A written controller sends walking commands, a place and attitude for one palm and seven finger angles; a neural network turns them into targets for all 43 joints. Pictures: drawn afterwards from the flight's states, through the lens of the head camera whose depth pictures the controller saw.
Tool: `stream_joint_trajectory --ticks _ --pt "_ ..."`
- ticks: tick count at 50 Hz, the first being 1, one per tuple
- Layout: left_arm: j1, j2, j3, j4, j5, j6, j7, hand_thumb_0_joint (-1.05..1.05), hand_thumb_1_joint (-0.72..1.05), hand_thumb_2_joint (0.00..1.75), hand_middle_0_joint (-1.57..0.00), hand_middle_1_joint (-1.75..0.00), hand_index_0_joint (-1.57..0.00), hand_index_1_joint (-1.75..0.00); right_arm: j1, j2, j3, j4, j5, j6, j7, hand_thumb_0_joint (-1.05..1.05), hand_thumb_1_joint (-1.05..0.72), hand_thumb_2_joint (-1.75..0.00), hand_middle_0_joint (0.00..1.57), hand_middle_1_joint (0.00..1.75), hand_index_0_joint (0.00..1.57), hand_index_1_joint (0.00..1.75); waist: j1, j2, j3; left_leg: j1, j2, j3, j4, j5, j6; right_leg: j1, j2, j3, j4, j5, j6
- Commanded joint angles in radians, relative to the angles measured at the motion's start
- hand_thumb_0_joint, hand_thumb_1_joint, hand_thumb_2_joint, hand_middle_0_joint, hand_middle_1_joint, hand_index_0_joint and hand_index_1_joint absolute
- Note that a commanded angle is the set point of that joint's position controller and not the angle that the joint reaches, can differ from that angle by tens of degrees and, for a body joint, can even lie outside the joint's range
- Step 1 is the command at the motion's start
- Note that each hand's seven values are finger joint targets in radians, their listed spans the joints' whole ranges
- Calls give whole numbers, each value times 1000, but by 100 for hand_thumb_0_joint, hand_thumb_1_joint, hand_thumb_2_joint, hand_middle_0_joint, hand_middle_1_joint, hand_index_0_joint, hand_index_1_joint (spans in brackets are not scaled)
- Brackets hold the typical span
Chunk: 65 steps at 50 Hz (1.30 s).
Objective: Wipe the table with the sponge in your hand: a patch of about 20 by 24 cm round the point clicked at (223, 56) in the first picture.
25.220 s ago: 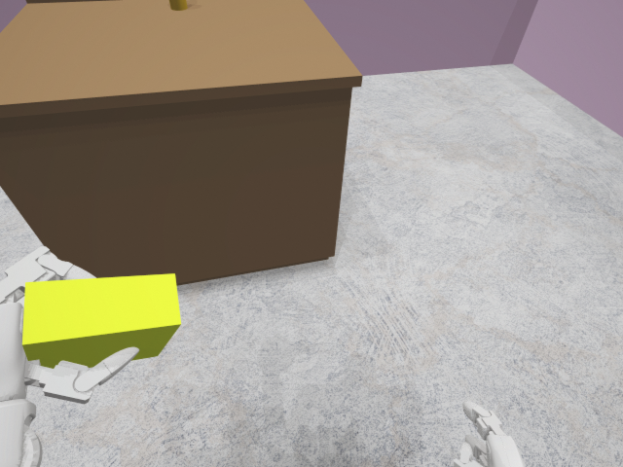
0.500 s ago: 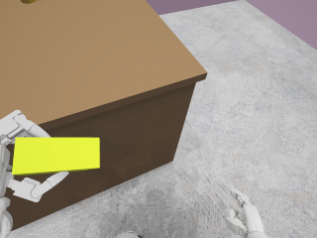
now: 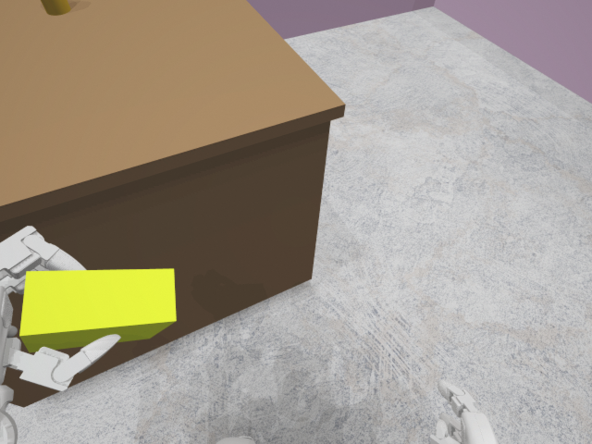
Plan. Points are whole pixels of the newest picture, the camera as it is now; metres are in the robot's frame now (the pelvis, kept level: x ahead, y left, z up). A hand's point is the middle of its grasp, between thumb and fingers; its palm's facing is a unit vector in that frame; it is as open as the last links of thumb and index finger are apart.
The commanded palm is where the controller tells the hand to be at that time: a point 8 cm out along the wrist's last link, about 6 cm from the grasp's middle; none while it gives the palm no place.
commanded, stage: step back with the hand held close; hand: left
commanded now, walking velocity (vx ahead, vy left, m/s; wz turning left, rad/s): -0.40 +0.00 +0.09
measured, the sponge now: (120, 310) +0.23 +0.20 +0.12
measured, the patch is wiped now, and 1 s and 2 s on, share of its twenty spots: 0.05 0.05 0.05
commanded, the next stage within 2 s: stop stepping back and stand still in 0.10 s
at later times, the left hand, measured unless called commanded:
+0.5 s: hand out of the picture +0.08 +0.22 +0.15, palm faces +0.46 -0.80 -0.39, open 9.5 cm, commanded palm +0.03 +0.25 +0.17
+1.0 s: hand out of the picture +0.08 +0.23 +0.15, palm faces +0.48 -0.78 -0.40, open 9.5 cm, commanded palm +0.03 +0.26 +0.17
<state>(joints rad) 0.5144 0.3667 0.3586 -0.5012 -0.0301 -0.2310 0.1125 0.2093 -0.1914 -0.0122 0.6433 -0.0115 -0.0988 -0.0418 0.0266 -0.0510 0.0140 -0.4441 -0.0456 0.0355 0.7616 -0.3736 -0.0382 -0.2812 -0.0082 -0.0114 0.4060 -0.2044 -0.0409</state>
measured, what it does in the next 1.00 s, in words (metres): walks backwards: left foot, then left foot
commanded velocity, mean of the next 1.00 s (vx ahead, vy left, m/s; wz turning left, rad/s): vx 0.02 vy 0.03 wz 0.01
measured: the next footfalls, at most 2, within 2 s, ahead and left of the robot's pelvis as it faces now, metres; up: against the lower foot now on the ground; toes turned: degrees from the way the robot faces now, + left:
left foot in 0.06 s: +0.00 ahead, +0.11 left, +0.00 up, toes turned +3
left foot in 0.54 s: -0.08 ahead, +0.09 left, +0.00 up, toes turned +6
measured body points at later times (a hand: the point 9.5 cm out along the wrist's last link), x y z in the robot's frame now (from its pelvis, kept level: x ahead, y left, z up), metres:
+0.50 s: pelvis -0.11 -0.04 +0.00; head -0.10 -0.04 +0.45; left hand +0.05 +0.26 +0.17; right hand +0.06 -0.27 -0.10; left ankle -0.12 +0.09 -0.73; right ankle -0.07 -0.11 -0.75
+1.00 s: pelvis -0.10 -0.03 -0.01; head -0.10 -0.03 +0.44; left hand +0.05 +0.27 +0.17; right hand +0.08 -0.24 -0.10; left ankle -0.12 +0.09 -0.75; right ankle -0.07 -0.11 -0.75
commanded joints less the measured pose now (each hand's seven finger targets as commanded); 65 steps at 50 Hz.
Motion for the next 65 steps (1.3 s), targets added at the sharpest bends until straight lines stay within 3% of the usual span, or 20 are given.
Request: stream_joint_trajectory --ticks 1,4,7,11,13,15,16,17,23,26,28,30,32,34,38,40,43,46,52,65 --pt "-148 208 114 -210 -7 -78 38 0 10 130 -120 -160 -120 -160 -48 -97 -30 -159 6 -47 -23 0 -90 -90 20 30 20 30 -26 -12 -179 209 36 5 -408 319 31 145 -147 75 28 510 2" --pt "-85 222 140 -258 -25 -112 14 0 10 130 -120 -160 -120 -160 -12 -147 -72 -198 34 -59 -5 0 -90 -90 20 30 20 30 -16 117 -261 398 230 -128 -388 687 98 -11 -17 38 105 80 86" --pt "-36 235 167 -329 -30 -104 3 0 10 130 -120 -160 -120 -160 -56 -116 -56 -220 -6 -69 2 0 -90 -90 20 30 20 30 -11 331 -238 261 299 -217 -397 948 143 -12 21 10 299 -160 40" --pt "53 186 161 -279 -34 -97 8 0 10 130 -120 -160 -120 -160 -31 -139 -66 -196 0 -102 18 0 -90 -90 20 30 20 30 -12 245 -219 264 295 -196 -344 739 151 12 9 20 155 -116 39" --pt "43 199 170 -240 -28 -82 17 0 10 130 -120 -160 -120 -160 -53 -151 -60 -206 10 -86 15 0 -90 -90 20 30 20 30 -5 198 -210 140 229 -150 -309 368 110 171 -9 9 -4 22 47" --pt "-3 168 129 -172 -34 -57 21 0 10 130 -120 -160 -120 -160 -47 -136 -60 -220 26 -76 7 0 -90 -90 20 30 20 30 -30 -66 -167 30 56 -34 -141 -30 32 143 -183 273 -152 -28 -16" --pt "-19 167 121 -153 -40 -39 26 0 10 130 -120 -160 -120 -160 -41 -146 -67 -212 31 -72 -2 0 -90 -90 20 30 20 30 -16 -133 -113 56 18 -48 7 -29 22 4 -281 416 -248 -225 -50" --pt "-64 172 118 -161 -29 -32 34 0 10 130 -120 -160 -120 -160 -54 -137 -55 -195 23 -65 -4 0 -90 -90 20 30 20 30 -16 -97 -95 48 36 -77 85 -14 28 -23 -314 421 -255 -292 -84" --pt "-204 153 64 -120 6 -12 49 0 10 130 -120 -160 -120 -160 -59 -126 -33 -183 15 -65 -22 0 -90 -90 20 30 20 30 -22 -75 -46 233 22 8 -227 30 63 -55 -209 213 -218 -402 -47" --pt "-196 167 65 -159 5 -23 39 0 10 130 -120 -160 -120 -160 -44 -142 -42 -194 15 -73 -13 0 -90 -90 20 30 20 30 -18 42 -50 284 77 -61 -398 -33 106 -30 -105 148 -101 -375 8" --pt "-182 181 84 -193 1 -34 36 0 10 130 -120 -160 -120 -160 -36 -157 -51 -204 24 -73 -4 0 -90 -90 20 30 20 30 -19 137 -75 224 153 -161 -447 -38 135 41 -28 81 31 -250 42" --pt "-132 157 84 -162 4 -27 32 0 10 130 -120 -160 -120 -160 -60 -140 -34 -203 28 -72 -4 0 -90 -90 20 30 20 30 -23 290 12 -3 203 -260 -594 -397 152 99 24 13 166 -243 45" --pt "-152 162 95 -139 11 -21 30 0 10 130 -120 -160 -120 -160 -66 -131 -34 -202 28 -74 -2 0 -90 -90 20 30 20 30 -16 228 42 -111 216 -244 -559 -363 156 182 25 -5 176 -137 46" --pt "-167 176 105 -141 7 -26 28 0 10 130 -120 -160 -120 -160 -63 -137 -37 -198 24 -80 1 0 -90 -90 20 30 20 30 -19 138 3 -51 164 -167 -459 -225 125 203 7 28 68 -140 36" --pt "-181 161 79 -124 -1 -28 23 0 10 130 -120 -160 -120 -160 -44 -133 -41 -183 18 -77 11 0 -90 -90 20 30 20 30 -17 -50 -14 45 44 -36 -89 -43 69 32 -218 403 -220 -489 -69" --pt "-223 156 66 -130 -2 -29 24 0 10 130 -120 -160 -120 -160 -52 -126 -29 -176 18 -76 18 0 -90 -90 20 30 20 30 -22 -63 -15 95 69 -57 -112 26 65 18 -242 368 -186 -368 -108" --pt "-212 176 85 -165 -11 -31 27 0 10 130 -120 -160 -120 -160 -64 -130 -24 -176 15 -74 9 0 -90 -90 20 30 20 30 -12 60 -73 277 86 -89 -346 102 78 -1 -94 158 -23 -227 -18" --pt "-206 161 79 -154 -6 -29 26 0 10 130 -120 -160 -120 -160 -90 -123 -9 -188 21 -67 4 0 -90 -90 20 30 20 30 -10 204 -4 97 195 -254 -525 -108 114 84 3 62 105 -135 35" --pt "-154 149 75 -149 -13 -31 30 0 10 130 -120 -160 -120 -160 -68 -126 -19 -193 20 -78 13 0 -90 -90 20 30 20 30 -13 68 -124 196 103 -83 -330 271 59 213 -70 135 -23 181 1" --pt "-100 167 94 -176 -32 -10 34 0 10 130 -120 -160 -120 -160 -93 -126 -15 -226 28 -27 -3 0 -90 -90 20 30 20 30 -19 102 -160 274 120 -73 -345 511 33 237 -49 65 25 396 15"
